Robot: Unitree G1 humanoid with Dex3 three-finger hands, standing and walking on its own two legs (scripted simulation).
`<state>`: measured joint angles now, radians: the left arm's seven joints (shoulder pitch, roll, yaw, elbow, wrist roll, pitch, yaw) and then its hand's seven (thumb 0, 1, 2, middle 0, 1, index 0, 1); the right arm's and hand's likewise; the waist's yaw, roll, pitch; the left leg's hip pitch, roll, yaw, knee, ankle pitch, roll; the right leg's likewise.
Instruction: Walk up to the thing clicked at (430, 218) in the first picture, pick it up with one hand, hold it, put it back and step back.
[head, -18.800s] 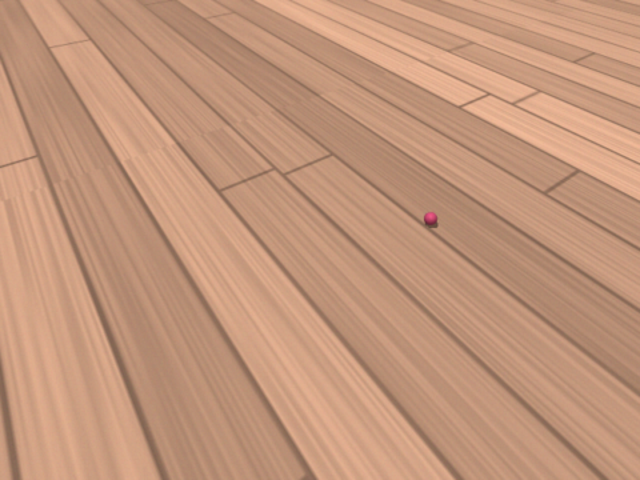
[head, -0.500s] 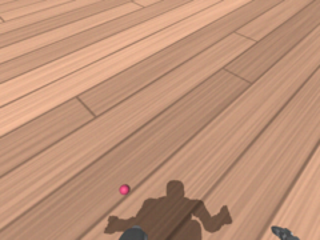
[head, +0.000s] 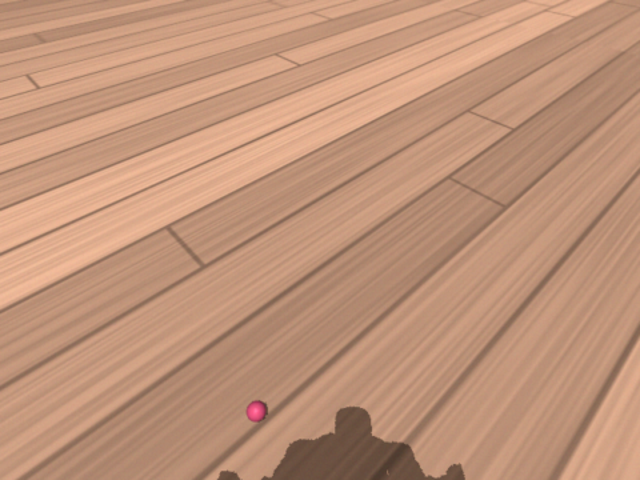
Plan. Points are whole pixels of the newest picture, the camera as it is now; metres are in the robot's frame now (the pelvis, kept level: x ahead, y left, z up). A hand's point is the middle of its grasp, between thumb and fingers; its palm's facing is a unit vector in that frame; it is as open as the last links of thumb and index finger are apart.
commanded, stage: walk up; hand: left
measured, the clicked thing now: (256, 411) +0.48 +0.23 -0.73
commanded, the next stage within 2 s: none
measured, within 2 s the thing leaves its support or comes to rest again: neither
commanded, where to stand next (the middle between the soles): +0.09 +0.01 m, yaw -2 degrees
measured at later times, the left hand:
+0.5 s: hand out of the picture +0.10 +0.26 -0.13, palm faces -0.03 -0.93 -0.37, open 7.4 cm
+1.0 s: hand out of the picture +0.10 +0.26 -0.14, palm faces -0.05 -0.94 -0.35, open 7.4 cm
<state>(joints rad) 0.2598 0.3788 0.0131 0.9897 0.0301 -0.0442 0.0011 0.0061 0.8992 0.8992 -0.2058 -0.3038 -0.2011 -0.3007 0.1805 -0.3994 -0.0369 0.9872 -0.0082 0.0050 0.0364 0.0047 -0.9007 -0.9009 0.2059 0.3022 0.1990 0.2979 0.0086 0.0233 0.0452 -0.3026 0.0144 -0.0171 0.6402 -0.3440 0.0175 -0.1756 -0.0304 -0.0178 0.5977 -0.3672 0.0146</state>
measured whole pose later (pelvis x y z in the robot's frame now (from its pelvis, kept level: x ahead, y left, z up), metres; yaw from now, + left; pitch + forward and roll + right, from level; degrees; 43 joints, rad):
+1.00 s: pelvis +0.02 +0.00 +0.02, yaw -1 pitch -3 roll +0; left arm 0.11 0.36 0.00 1.15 0.01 -0.01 0.00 0.01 0.90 0.90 -0.20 -0.30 -0.20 -0.30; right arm 0.10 -0.35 -0.01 1.14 -0.01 -0.01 0.02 0.00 -0.90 -0.90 0.21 0.30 0.20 0.30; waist -0.01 0.00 0.06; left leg -0.16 0.02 0.01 0.38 -0.17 -0.01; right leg -0.05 -0.02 0.01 0.34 -0.25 0.02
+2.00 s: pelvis +0.04 +0.01 -0.01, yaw -5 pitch -2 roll +1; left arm 0.13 0.41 0.06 0.89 0.01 0.08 -0.01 0.00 0.90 0.90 -0.20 -0.30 -0.20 -0.30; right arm 0.07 -0.40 -0.06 0.82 -0.01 0.01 -0.03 0.00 -0.90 -0.90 0.21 0.30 0.20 0.30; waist 0.01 -0.04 0.22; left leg -0.38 0.08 0.08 0.70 -0.29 -0.01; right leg -0.31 0.00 0.07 0.76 -0.40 0.00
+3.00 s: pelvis +0.02 +0.02 +0.00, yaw -3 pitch -2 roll -1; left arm 0.29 0.41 0.06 1.00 0.02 0.02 -0.02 0.01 0.90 0.90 -0.20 -0.30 -0.20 -0.30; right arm 0.21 -0.41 -0.04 0.88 -0.03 -0.02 0.01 0.00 -0.90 -0.90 0.21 0.30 0.20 0.30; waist 0.00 -0.02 0.08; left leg -0.34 0.06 0.03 0.63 -0.25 0.00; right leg -0.23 -0.01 0.02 0.59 -0.33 0.00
